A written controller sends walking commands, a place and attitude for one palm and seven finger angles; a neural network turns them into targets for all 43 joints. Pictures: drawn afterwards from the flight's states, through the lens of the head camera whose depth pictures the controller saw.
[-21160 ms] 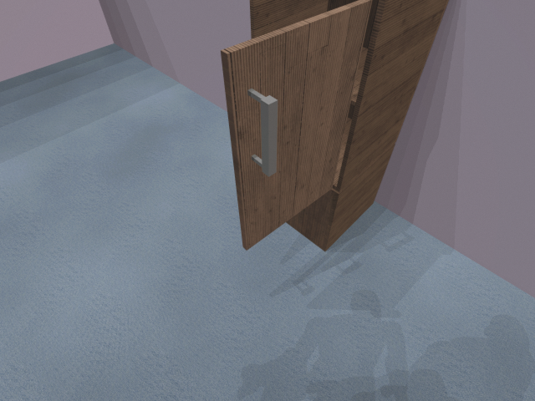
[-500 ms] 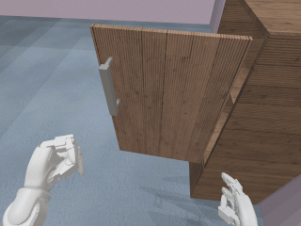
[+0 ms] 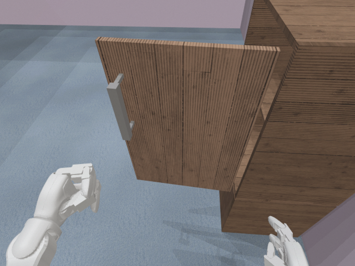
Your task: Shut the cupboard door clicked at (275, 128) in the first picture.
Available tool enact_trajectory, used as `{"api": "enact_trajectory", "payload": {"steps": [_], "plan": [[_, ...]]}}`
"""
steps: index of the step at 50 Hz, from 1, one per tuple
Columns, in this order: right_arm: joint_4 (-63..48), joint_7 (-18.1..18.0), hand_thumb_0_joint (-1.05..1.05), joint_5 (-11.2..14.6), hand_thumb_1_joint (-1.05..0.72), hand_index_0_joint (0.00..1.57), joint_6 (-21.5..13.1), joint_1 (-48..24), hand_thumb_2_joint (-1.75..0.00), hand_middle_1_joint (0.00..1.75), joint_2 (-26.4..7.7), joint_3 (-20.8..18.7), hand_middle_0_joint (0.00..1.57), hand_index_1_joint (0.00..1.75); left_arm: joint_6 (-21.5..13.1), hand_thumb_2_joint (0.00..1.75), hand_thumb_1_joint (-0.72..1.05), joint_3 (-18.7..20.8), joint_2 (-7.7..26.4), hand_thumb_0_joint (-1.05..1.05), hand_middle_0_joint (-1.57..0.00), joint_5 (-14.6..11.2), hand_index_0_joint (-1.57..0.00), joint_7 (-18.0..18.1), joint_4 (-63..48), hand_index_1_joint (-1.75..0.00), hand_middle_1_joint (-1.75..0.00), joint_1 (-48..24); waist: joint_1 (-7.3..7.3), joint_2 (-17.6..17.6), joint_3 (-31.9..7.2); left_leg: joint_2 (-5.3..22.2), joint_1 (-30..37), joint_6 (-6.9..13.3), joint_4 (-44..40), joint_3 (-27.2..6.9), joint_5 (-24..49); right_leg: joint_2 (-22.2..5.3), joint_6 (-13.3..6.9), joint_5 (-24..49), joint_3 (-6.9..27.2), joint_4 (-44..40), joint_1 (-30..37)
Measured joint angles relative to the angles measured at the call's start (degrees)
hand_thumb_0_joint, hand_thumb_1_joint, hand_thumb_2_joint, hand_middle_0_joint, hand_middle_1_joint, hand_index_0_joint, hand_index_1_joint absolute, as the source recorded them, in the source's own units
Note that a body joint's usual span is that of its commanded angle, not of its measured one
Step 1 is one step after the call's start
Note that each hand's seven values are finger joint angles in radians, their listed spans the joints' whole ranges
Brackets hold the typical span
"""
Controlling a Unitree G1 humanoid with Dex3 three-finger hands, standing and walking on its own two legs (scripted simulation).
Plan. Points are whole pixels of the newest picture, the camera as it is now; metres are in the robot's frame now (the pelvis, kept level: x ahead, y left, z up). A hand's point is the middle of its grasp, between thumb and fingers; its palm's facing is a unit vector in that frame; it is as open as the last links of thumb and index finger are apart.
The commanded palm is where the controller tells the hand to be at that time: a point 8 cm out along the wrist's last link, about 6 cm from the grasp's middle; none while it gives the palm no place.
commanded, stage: raise the hand and make a fist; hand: left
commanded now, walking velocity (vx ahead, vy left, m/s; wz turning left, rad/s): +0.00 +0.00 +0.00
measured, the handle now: (123, 108) +0.47 +0.18 +0.10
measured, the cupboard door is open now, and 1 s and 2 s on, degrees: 86 86 82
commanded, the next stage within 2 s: bring the fist close to the handle in 0.10 s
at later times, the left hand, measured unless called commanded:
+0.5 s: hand (103, 173) +0.26 +0.17 +0.12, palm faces -0.07 -1.00 -0.06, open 3.1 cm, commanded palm +0.24 +0.22 +0.11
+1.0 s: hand (127, 144) +0.34 +0.15 +0.11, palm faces -0.09 -1.00 -0.02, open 3.1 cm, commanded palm +0.33 +0.20 +0.11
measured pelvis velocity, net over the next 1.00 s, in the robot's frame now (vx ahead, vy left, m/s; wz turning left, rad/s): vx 0.00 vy -0.01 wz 0.00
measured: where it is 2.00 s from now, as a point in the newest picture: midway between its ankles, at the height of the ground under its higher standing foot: outside the picture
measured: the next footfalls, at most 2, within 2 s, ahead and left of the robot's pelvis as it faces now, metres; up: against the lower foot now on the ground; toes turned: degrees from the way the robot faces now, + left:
none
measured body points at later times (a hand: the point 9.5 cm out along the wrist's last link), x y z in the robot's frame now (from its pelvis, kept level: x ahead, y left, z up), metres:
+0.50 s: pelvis -0.02 -0.01 +0.00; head +0.00 -0.02 +0.45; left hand +0.26 +0.22 +0.12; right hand +0.16 -0.23 -0.08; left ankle -0.04 +0.11 -0.71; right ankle +0.04 -0.12 -0.71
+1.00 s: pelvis +0.00 -0.01 +0.00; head +0.03 -0.03 +0.45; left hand +0.34 +0.20 +0.11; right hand +0.16 -0.25 -0.09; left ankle -0.04 +0.11 -0.71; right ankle +0.04 -0.12 -0.71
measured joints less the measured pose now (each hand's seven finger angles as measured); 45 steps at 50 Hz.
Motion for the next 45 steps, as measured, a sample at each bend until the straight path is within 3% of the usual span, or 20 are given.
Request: {"api": "enact_trajectory", "payload": {"steps": [6, 13, 21, 30, 39, 45], "plan": [[0.88, 0.31, 0.01, 0.13, -0.90, 0.20, -0.70, -0.06, -0.90, 0.30, 0.14, 0.28, 0.20, 0.30, -4.56, 0.90, 0.90, 1.98, -0.47, 0.02, -1.30, -0.29, -1.30, 1.65, -0.30, -1.50, -1.50, -1.95, 0.68, -0.37, 0.31, 0.22, 0.06, -0.42, 0.58, -0.89, 0.19, 0.11, -0.42, 0.25, -0.92, -0.10, 0.67], [0.28, -0.16, 0.01, 0.45, -0.90, 0.20, -0.74, -1.03, -0.90, 0.30, -0.10, 0.61, 0.20, 0.30, -0.22, 0.90, 0.90, -1.41, -0.31, 0.02, -1.30, 0.87, -1.30, -0.52, 1.43, -1.50, -1.50, -1.64, 0.36, 0.95, 0.96, 0.05, -0.23, -0.28, 0.57, -0.79, 0.76, -0.04, -0.33, 0.90, -0.82, -0.29, 0.44], [2.63, -0.88, 0.01, 0.31, -0.90, 0.20, -1.13, -1.62, -0.90, 0.30, 0.42, 1.23, 0.20, 0.30, -3.49, 0.90, 0.89, -0.73, -0.62, 0.02, -1.30, 0.73, -1.31, 2.73, 6.28, -1.50, -1.50, -11.53, 0.53, 0.12, 2.00, -0.13, -0.79, -0.60, 0.89, -1.40, 1.10, -0.30, -0.60, 0.98, -1.39, 0.11, 0.08], [2.60, -1.01, 0.01, 0.48, -0.90, 0.20, 0.70, -1.02, -0.90, 0.30, -0.15, 0.85, 0.20, 0.30, 1.40, 0.90, 0.90, -2.45, -0.35, 0.02, -1.30, 2.10, -1.30, 1.44, 14.12, -1.50, -1.50, -18.08, -1.15, 0.59, 1.39, -0.16, -0.60, -0.46, -0.97, -0.13, 1.57, -0.19, -0.50, 1.23, -0.12, -0.54, -0.72], [3.70, -0.51, 0.01, 0.27, -0.90, 0.20, 1.61, -0.37, -0.90, 0.30, -0.26, -0.02, 0.20, 0.30, -2.34, 0.90, 0.90, -0.10, -0.69, 0.02, -1.30, 2.60, -1.30, 3.84, 18.40, -1.50, -1.50, -23.98, -0.83, -0.34, 1.28, 0.00, -0.46, -0.69, -1.72, -0.04, 1.50, -0.01, -0.69, 0.90, -0.02, -0.70, -0.88], [3.66, -0.63, 0.01, 0.60, -0.90, 0.20, 2.78, -1.07, -0.90, 0.30, -0.60, -0.14, 0.20, 0.30, -0.24, 0.90, 0.90, -2.32, -0.91, 0.02, -1.30, 3.36, -1.30, 2.57, 23.22, -1.50, -1.50, -28.00, -1.14, 0.05, 1.27, -0.17, -1.04, -0.59, -1.92, -0.19, 1.63, -0.20, -0.61, 0.93, -0.15, -0.87, -1.40]]}}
